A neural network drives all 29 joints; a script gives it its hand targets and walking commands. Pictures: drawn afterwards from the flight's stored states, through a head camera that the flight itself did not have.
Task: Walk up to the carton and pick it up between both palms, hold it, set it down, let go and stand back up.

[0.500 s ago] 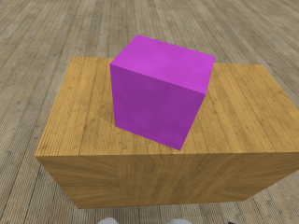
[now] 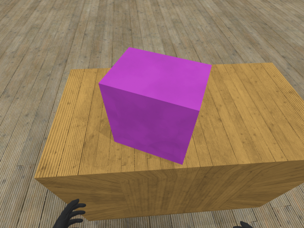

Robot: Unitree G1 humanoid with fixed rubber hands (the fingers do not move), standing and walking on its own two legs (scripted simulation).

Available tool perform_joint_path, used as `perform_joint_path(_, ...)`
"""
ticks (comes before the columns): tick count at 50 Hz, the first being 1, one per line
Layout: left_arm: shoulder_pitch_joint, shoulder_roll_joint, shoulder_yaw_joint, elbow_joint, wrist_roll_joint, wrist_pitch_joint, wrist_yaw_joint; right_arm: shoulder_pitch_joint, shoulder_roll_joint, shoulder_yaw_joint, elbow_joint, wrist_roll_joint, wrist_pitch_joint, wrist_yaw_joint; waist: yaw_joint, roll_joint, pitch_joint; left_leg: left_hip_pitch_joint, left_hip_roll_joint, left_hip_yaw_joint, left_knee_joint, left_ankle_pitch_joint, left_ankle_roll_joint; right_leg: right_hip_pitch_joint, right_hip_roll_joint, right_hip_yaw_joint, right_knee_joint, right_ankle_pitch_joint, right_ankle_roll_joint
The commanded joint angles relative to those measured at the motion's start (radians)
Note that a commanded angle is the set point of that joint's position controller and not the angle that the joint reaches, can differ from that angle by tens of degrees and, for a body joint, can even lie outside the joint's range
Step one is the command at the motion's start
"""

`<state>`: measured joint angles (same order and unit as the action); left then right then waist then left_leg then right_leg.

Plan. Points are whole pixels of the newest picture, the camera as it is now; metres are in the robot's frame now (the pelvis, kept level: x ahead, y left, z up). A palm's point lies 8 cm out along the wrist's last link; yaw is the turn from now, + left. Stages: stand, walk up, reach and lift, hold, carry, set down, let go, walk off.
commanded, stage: walk up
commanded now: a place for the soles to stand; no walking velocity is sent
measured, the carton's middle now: (156, 108) +0.45 -0.01 +0.04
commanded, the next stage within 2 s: none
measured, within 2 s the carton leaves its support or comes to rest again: neither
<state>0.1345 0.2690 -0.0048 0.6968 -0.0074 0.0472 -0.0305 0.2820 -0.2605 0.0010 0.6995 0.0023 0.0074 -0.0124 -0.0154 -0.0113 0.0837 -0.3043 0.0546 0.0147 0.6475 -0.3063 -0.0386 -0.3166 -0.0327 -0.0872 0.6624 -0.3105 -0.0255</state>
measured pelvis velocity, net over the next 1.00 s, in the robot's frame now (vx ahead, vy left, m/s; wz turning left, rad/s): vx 0.04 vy -0.03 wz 0.12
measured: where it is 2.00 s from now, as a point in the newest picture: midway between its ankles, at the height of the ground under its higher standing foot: outside the picture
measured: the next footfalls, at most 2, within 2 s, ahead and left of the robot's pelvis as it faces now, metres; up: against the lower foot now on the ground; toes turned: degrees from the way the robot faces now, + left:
none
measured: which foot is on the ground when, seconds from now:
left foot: down 0.00-1.00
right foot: down 0.00-1.00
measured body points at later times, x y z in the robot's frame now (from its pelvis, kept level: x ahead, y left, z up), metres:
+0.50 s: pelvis +0.01 -0.01 +0.00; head +0.02 +0.01 +0.45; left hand +0.07 +0.26 -0.13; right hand +0.10 -0.26 -0.11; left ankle +0.02 +0.15 -0.72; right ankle +0.03 -0.11 -0.72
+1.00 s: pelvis +0.04 -0.03 -0.01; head +0.06 -0.02 +0.44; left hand +0.12 +0.24 -0.13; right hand +0.16 -0.28 -0.12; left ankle +0.02 +0.14 -0.72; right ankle +0.03 -0.11 -0.72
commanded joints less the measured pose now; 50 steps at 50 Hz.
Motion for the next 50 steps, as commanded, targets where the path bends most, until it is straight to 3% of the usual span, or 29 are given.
perform_joint_path(1,0.002,0.174,0.050,-0.084,0.001,-0.025,0.001,0.031,-0.169,-0.057,-0.110,-0.001,-0.028,-0.002,0.020,0.005,-0.108,0.011,0.061,-0.090,-0.132,0.129,0.083,0.052,-0.117,0.134,-0.188,0.118,-0.064)
perform_joint_path(7,0.004,0.176,0.053,-0.077,0.002,-0.029,-0.003,0.028,-0.170,-0.064,-0.118,-0.003,-0.032,0.002,0.023,0.023,-0.080,-0.007,0.047,-0.104,-0.155,0.056,0.080,0.032,-0.120,0.138,-0.229,-0.002,-0.058)
perform_joint_path(11,0.034,0.172,0.051,-0.061,0.006,-0.034,-0.004,0.032,-0.180,-0.069,-0.124,-0.004,-0.037,0.005,0.027,0.053,-0.104,-0.003,0.060,-0.127,-0.165,0.069,0.088,0.058,-0.111,0.117,-0.214,0.030,-0.047)
perform_joint_path(15,0.034,0.175,0.053,-0.049,0.006,-0.034,-0.003,0.041,-0.171,-0.067,-0.120,-0.004,-0.034,0.002,0.023,0.007,-0.070,-0.017,0.052,-0.129,-0.163,0.071,0.087,0.050,-0.117,0.115,-0.237,-0.001,-0.046)
perform_joint_path(16,0.047,0.174,0.051,-0.050,0.005,-0.034,-0.002,0.040,-0.173,-0.069,-0.119,-0.007,-0.034,0.002,0.024,0.021,-0.084,-0.012,0.047,-0.124,-0.152,0.074,0.085,0.051,-0.123,0.111,-0.242,0.000,-0.048)
perform_joint_path(17,0.059,0.182,0.059,-0.050,0.027,-0.027,-0.011,0.100,-0.174,-0.082,-0.111,-0.023,-0.035,-0.007,0.021,0.000,-0.092,0.013,0.055,-0.140,-0.178,-0.050,0.096,0.035,-0.103,0.091,-0.224,-0.114,-0.051)
perform_joint_path(18,0.061,0.166,0.059,-0.055,0.033,-0.021,-0.017,0.117,-0.194,-0.088,-0.105,-0.028,-0.036,-0.013,0.014,0.040,-0.068,0.017,0.082,-0.192,-0.222,-0.151,0.113,-0.003,-0.087,0.085,-0.183,-0.147,-0.044)
perform_joint_path(20,0.087,0.149,0.061,-0.056,0.038,-0.015,-0.024,0.108,-0.236,-0.104,-0.104,-0.030,-0.033,-0.023,0.019,0.099,-0.042,-0.037,0.156,-0.311,-0.312,-0.309,0.162,-0.003,-0.046,0.060,-0.095,-0.107,-0.015)
perform_joint_path(21,0.114,0.144,0.062,-0.055,0.038,-0.015,-0.026,0.083,-0.238,-0.105,-0.109,-0.032,-0.029,-0.026,0.032,0.112,-0.029,-0.059,0.172,-0.327,-0.320,-0.325,0.173,0.007,-0.044,0.065,-0.097,-0.087,-0.013)
perform_joint_path(24,0.148,0.164,0.076,-0.049,0.039,-0.029,-0.027,0.057,-0.206,-0.095,-0.117,-0.029,-0.027,-0.022,0.045,0.100,-0.040,-0.129,0.115,-0.225,-0.277,-0.269,0.130,0.087,-0.064,0.098,-0.162,-0.070,-0.026)
perform_joint_path(27,0.148,0.208,0.082,-0.045,0.024,-0.037,-0.015,0.064,-0.129,-0.075,-0.121,-0.015,-0.025,-0.015,0.038,-0.016,0.009,-0.085,-0.027,-0.048,-0.056,-0.061,0.056,0.028,-0.194,0.225,-0.352,-0.151,-0.075)
perform_joint_path(28,0.138,0.206,0.076,-0.043,0.016,-0.035,-0.009,0.083,-0.117,-0.071,-0.117,-0.016,-0.025,-0.017,0.028,-0.016,0.006,-0.058,-0.038,-0.024,-0.034,-0.025,0.052,0.025,-0.220,0.227,-0.363,-0.090,-0.084)
perform_joint_path(30,0.120,0.206,0.065,-0.044,0.017,-0.031,-0.004,0.109,-0.119,-0.074,-0.115,-0.015,-0.034,-0.022,0.014,-0.033,-0.023,0.014,-0.019,-0.047,-0.071,0.055,0.065,0.017,-0.199,0.143,-0.307,0.052,-0.083)
perform_joint_path(32,0.119,0.197,0.056,-0.051,0.025,-0.025,-0.006,0.115,-0.152,-0.085,-0.117,-0.020,-0.044,-0.027,0.014,-0.007,-0.081,0.067,0.031,-0.121,-0.088,0.214,0.088,0.046,-0.146,0.053,-0.208,0.200,-0.066)
perform_joint_path(34,0.146,0.198,0.054,-0.056,0.026,-0.023,-0.008,0.128,-0.179,-0.089,-0.115,-0.023,-0.041,-0.031,0.020,-0.007,-0.149,0.113,0.072,-0.176,-0.074,0.342,0.111,0.072,-0.113,0.019,-0.112,0.315,-0.045)
perform_joint_path(36,0.149,0.193,0.054,-0.066,0.029,-0.016,-0.009,0.138,-0.204,-0.092,-0.112,-0.023,-0.032,-0.035,0.021,0.028,-0.165,0.091,0.102,-0.220,-0.081,0.337,0.137,0.094,-0.104,0.029,-0.064,0.287,-0.038)
perform_joint_path(38,0.154,0.193,0.056,-0.074,0.032,-0.012,-0.009,0.113,-0.203,-0.089,-0.118,-0.021,-0.020,-0.036,0.033,0.037,-0.125,0.009,0.085,-0.211,-0.061,0.275,0.134,0.126,-0.120,0.061,-0.101,0.266,-0.044)
perform_joint_path(39,0.163,0.206,0.063,-0.074,0.029,-0.011,-0.008,0.096,-0.182,-0.085,-0.127,-0.022,-0.016,-0.036,0.039,0.010,-0.116,-0.015,0.049,-0.158,-0.022,0.256,0.110,0.138,-0.140,0.067,-0.139,0.274,-0.057)
perform_joint_path(41,0.138,0.228,0.069,-0.076,0.017,-0.006,-0.006,0.081,-0.141,-0.074,-0.134,-0.011,-0.011,-0.039,0.048,-0.043,-0.060,-0.040,-0.034,-0.049,0.076,0.148,0.058,0.086,-0.221,0.094,-0.231,0.248,-0.121)
perform_joint_path(43,0.101,0.218,0.063,-0.082,0.015,-0.001,-0.005,0.094,-0.134,-0.075,-0.135,-0.006,-0.015,-0.044,0.034,-0.039,-0.035,-0.005,-0.028,-0.037,0.066,0.135,0.054,0.034,-0.239,0.069,-0.218,0.286,-0.154)
perform_joint_path(45,0.078,0.211,0.054,-0.094,0.021,0.005,-0.006,0.111,-0.156,-0.084,-0.130,-0.011,-0.024,-0.045,0.019,-0.005,-0.053,0.044,0.003,-0.096,0.018,0.252,0.076,0.007,-0.196,0.011,-0.139,0.288,-0.117)
perform_joint_path(46,0.078,0.208,0.051,-0.097,0.022,0.006,-0.007,0.120,-0.177,-0.092,-0.131,-0.017,-0.028,-0.044,0.016,0.022,-0.076,0.074,0.035,-0.151,-0.013,0.321,0.093,-0.003,-0.158,-0.016,-0.073,0.284,-0.086)
perform_joint_path(47,0.088,0.196,0.048,-0.104,0.025,0.008,-0.009,0.128,-0.210,-0.102,-0.126,-0.022,-0.028,-0.045,0.013,0.043,-0.097,0.077,0.086,-0.251,-0.051,0.360,0.132,-0.009,-0.117,-0.030,0.000,0.268,-0.051)
perform_joint_path(49,0.093,0.176,0.044,-0.120,0.031,0.012,-0.011,0.116,-0.259,-0.117,-0.125,-0.020,-0.025,-0.044,0.012,0.104,-0.115,0.021,0.178,-0.410,-0.131,0.321,0.222,0.023,-0.062,0.019,0.081,0.145,-0.009)
perform_joint_path(50,0.095,0.173,0.047,-0.125,0.032,0.010,-0.011,0.082,-0.258,-0.119,-0.128,-0.020,-0.021,-0.044,0.025,0.118,-0.092,-0.020,0.177,-0.427,-0.130,0.292,0.233,0.037,-0.062,0.042,0.053,0.118,-0.008)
